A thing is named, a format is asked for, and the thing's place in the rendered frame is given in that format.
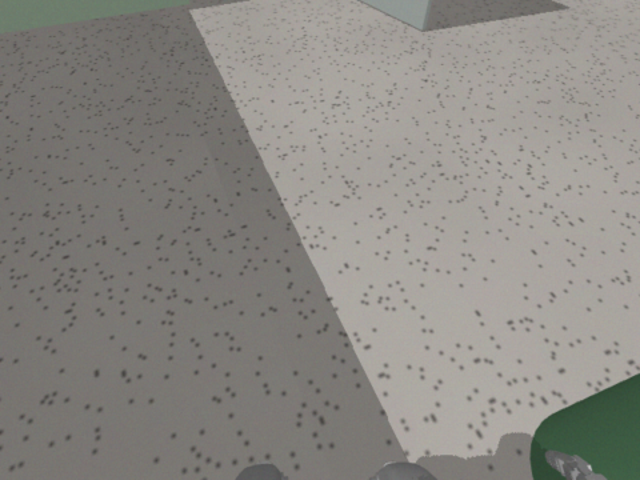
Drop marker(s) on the right robot hand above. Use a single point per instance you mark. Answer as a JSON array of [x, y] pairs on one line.
[[573, 468]]

